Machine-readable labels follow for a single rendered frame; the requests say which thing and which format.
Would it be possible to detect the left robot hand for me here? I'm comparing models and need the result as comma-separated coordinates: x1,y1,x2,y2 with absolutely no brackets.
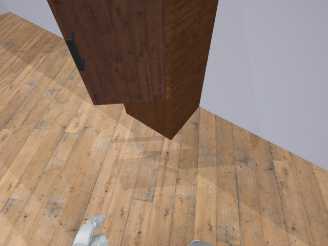
73,215,109,246

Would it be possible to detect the cupboard door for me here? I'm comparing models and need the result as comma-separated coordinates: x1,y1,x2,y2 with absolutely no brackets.
47,0,167,105

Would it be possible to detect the handle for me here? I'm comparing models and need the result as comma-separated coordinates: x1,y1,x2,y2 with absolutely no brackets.
65,32,85,71

